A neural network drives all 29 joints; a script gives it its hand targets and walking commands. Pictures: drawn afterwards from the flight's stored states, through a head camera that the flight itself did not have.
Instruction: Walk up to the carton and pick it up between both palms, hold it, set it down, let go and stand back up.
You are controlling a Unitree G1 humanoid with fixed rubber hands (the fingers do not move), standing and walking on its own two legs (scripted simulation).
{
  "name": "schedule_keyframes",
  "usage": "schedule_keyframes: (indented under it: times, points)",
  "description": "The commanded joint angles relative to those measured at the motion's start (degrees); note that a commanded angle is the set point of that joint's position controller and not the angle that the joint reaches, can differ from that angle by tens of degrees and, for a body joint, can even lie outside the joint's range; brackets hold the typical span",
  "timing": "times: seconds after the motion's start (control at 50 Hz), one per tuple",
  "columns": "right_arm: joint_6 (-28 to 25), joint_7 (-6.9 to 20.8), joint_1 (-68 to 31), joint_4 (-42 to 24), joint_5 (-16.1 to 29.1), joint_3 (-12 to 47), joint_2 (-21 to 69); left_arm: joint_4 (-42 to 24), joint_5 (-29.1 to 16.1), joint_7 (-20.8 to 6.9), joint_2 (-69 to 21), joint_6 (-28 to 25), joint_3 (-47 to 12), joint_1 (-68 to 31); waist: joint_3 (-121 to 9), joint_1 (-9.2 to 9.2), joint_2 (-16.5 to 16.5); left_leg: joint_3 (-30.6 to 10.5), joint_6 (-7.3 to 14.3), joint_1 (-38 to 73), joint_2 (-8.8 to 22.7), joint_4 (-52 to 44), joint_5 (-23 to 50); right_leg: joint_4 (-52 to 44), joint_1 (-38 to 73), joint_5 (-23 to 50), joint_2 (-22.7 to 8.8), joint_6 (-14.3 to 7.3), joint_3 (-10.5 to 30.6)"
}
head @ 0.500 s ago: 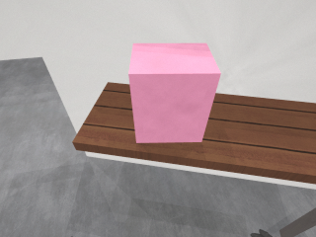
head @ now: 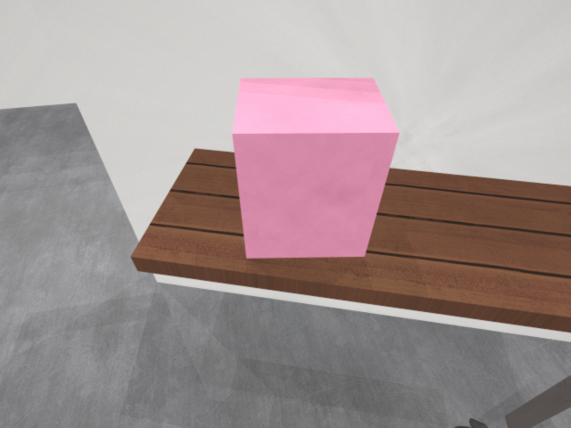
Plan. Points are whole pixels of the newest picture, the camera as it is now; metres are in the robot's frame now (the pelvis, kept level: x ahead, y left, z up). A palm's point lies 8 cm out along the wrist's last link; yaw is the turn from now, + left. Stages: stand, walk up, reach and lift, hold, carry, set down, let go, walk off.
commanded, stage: stand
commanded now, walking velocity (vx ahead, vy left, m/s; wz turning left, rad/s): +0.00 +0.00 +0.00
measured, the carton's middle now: (306, 172) +0.54 -0.05 +0.08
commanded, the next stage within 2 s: none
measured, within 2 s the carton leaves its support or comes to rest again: neither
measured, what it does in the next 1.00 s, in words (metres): stands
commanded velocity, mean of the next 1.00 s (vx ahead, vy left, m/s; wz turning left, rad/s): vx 0.00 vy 0.00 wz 0.00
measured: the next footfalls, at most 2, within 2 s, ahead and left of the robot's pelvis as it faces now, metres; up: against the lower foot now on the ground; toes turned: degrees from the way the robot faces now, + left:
none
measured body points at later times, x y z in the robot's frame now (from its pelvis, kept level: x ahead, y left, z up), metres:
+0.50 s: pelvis +0.00 +0.00 +0.00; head -0.01 -0.01 +0.45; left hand +0.10 +0.25 -0.12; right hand +0.10 -0.29 -0.10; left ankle +0.00 +0.12 -0.74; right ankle +0.03 -0.09 -0.74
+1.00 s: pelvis +0.00 +0.00 +0.00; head -0.01 -0.01 +0.45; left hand +0.10 +0.25 -0.12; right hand +0.10 -0.29 -0.10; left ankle +0.00 +0.12 -0.74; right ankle +0.03 -0.09 -0.74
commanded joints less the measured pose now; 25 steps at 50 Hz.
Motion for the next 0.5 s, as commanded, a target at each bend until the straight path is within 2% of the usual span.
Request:
schedule_keyframes:
  times: [0.0, 0.02, 0.04, 0.08, 0.1, 0.12, 0.18, 0.2, 0.24, 0.28, 0.32, 0.34, 0.36, 0.38, 0.42, 0.44, 0.46, 0.48]
  points:
    - [-0.8, -1.1, -1.5, 3.4, -5.6, -2.6, -11.9, -1.0, 3.5, 0.5, 18.5, -2.4, 3.5, -7.8, 1.9, 0.62, -2.4, -6.9, 2.7, -0.1, 6.5, -5.7, 0.7, -6.6, -1.2, -0.5, -8.7, -1.4, 10.1]
    - [-1.1, -1.4, -0.9, 3.7, -5.6, -2.9, -11.2, -0.7, 3.7, 0.4, 17.6, -2.4, 3.5, -5.9, 3.0, 1.31, -2.1, -6.6, 3.1, -0.1, 6.4, -5.4, 0.0, -7.3, -2.1, -1.8, -8.6, -1.5, 10.6]
    - [-1.0, -1.2, -2.9, 3.7, -5.8, -3.0, -12.0, -0.7, 3.8, 0.5, 17.0, -2.3, 3.2, -6.6, 2.2, 1.53, -1.8, -6.9, 2.7, 0.2, 6.3, -5.4, 0.6, -6.8, -1.9, -0.2, -7.8, -1.1, 9.4]
    - [-1.2, -1.1, -2.6, 2.2, -5.8, -3.0, -11.6, -0.9, 3.8, 0.5, 17.4, -2.3, 3.3, -6.0, 2.4, 1.54, -2.4, -6.8, 2.4, -0.9, 6.4, -5.5, 0.4, -6.3, -1.7, -2.6, -8.1, -1.0, 9.4]
    - [-1.2, -1.2, -1.8, 3.5, -5.9, -2.7, -11.1, -0.5, 3.7, 0.5, 17.3, -2.2, 3.1, -6.8, 4.1, 0.95, -3.8, -6.8, 2.6, -0.5, 6.3, -4.9, -0.2, -7.9, -3.0, -3.7, -7.9, -1.1, 10.4]
    - [-1.1, -1.1, -1.8, 3.4, -6.0, -2.4, -11.1, -0.7, 3.7, 0.4, 17.5, -2.3, 3.4, -7.0, 1.9, 1.06, -0.5, -6.8, 2.5, 0.6, 6.4, -5.2, -0.6, -8.1, -2.2, -4.3, -8.4, -0.9, 10.5]
    - [-0.9, -1.1, -2.0, 3.5, -5.7, -3.1, -12.2, -0.9, 3.9, 0.7, 17.3, -2.2, 3.1, -6.8, 3.8, 0.66, -3.4, -7.5, 2.5, -0.5, 7.0, -5.7, 0.2, -7.2, -2.9, -1.4, -7.7, -1.4, 8.9]
    - [-0.9, -1.0, -2.2, 3.8, -5.6, -2.8, -11.9, -0.4, 3.7, 0.7, 16.7, -2.4, 2.8, -6.4, 1.6, 0.8, -2.1, -7.6, 2.9, -0.1, 7.0, -5.5, -0.8, -6.7, -1.2, -2.1, -7.8, -1.1, 9.4]
    - [-0.9, -1.1, -1.9, 3.2, -5.9, -2.5, -9.8, -0.4, 3.6, 0.8, 18.2, -2.5, 3.4, -6.9, 2.8, 0.21, -3.0, -6.7, 2.7, -0.2, 6.4, -5.3, 0.6, -7.8, -2.1, -3.2, -8.1, -1.2, 10.1]
    - [-1.2, -1.3, -1.7, 4.0, -5.9, -2.7, -11.6, -1.3, 3.9, 0.6, 17.4, -2.6, 3.5, -7.2, 2.1, 1.2, -2.3, -6.7, 2.7, -0.1, 6.1, -5.4, 1.3, -7.5, -0.6, -0.6, -7.8, -1.1, 9.7]
    - [-1.1, -1.3, -1.8, 3.5, -6.0, -2.5, -11.2, -0.6, 3.5, 0.5, 16.3, -2.7, 2.6, -6.5, 2.0, 0.87, -2.3, -7.2, 2.9, -0.2, 6.8, -5.4, 1.2, -6.2, -0.4, -0.2, -8.2, -1.1, 9.6]
    - [-1.0, -1.1, -2.5, 4.1, -5.7, -3.0, -12.7, -0.3, 3.6, 0.5, 16.4, -2.5, 3.1, -6.0, 2.3, 1.72, -2.2, -7.1, 2.5, 0.1, 6.7, -6.1, 1.2, -6.1, -0.4, 0.6, -7.9, -1.1, 9.1]
    - [-1.1, -1.1, -2.4, 3.8, -5.8, -2.8, -11.6, -0.1, 3.9, 0.6, 17.1, -2.6, 3.0, -6.4, 1.5, 1.06, -2.4, -6.9, 2.5, 0.8, 6.9, -5.8, 0.9, -6.6, -0.6, 1.0, -8.1, -1.0, 9.3]
    - [-1.0, -1.1, -2.5, 3.7, -5.8, -2.6, -11.6, -0.4, 3.8, 0.6, 17.2, -2.6, 2.8, -6.8, 1.9, 0.57, -1.0, -7.0, 2.4, 0.5, 6.5, -6.2, 0.8, -6.2, -0.9, 1.1, -7.7, -1.1, 9.4]
    - [-1.2, -1.3, -3.7, 3.8, -6.2, -2.8, -11.6, -0.1, 3.6, 0.6, 16.6, -2.3, 3.1, -6.3, 3.6, 1.8, -1.9, -7.7, 2.8, -2.2, 7.1, -7.4, -0.3, -5.5, -0.3, 0.9, -7.5, -1.0, 8.8]
    - [-1.2, -1.3, -3.5, 3.7, -5.9, -2.9, -11.9, -0.7, 3.8, 0.4, 15.7, -2.3, 2.7, -7.0, 2.6, 1.09, -0.8, -6.5, 2.4, -1.8, 6.9, -5.8, -0.5, -6.2, 0.1, 1.1, -7.9, -0.9, 9.0]
    - [-1.3, -1.2, -3.0, 4.0, -5.9, -2.8, -11.6, -0.8, 3.8, 0.3, 17.1, -2.3, 2.9, -6.4, 1.7, 1.31, -3.6, -6.8, 2.0, 0.4, 6.6, -5.6, 0.6, -6.0, -1.5, -0.7, -7.7, -1.0, 9.3]
    - [-1.1, -1.3, -2.3, 3.7, -5.8, -2.9, -12.4, -0.9, 3.7, 0.4, 17.2, -2.1, 3.0, -7.0, 1.4, 1.16, -2.4, -6.6, 2.1, -0.2, 6.6, -5.3, -0.3, -7.0, -0.6, -1.0, -8.1, -0.9, 9.9]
